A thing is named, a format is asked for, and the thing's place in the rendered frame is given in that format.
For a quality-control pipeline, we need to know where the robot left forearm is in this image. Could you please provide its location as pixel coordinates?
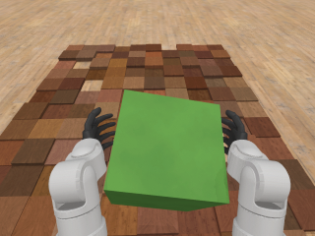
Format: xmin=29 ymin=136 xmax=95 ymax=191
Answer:
xmin=48 ymin=138 xmax=107 ymax=236

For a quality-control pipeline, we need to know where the robot right forearm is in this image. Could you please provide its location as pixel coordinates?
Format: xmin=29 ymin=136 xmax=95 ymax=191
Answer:
xmin=226 ymin=140 xmax=291 ymax=236

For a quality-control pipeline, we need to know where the right robot hand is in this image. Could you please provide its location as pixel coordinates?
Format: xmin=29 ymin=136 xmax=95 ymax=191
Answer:
xmin=221 ymin=110 xmax=248 ymax=155

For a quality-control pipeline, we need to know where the carton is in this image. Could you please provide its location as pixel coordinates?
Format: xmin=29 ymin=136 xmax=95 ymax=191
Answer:
xmin=103 ymin=89 xmax=230 ymax=211

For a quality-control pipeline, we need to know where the left robot hand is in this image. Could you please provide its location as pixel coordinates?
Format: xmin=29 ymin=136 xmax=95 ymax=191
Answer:
xmin=82 ymin=107 xmax=116 ymax=150

